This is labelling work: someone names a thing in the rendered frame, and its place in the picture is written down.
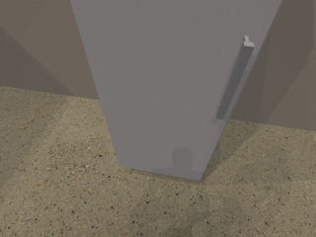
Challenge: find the fridge door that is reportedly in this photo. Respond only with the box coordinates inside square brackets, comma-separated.
[70, 0, 282, 181]

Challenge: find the handle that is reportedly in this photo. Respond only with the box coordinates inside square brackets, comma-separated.
[216, 36, 255, 119]

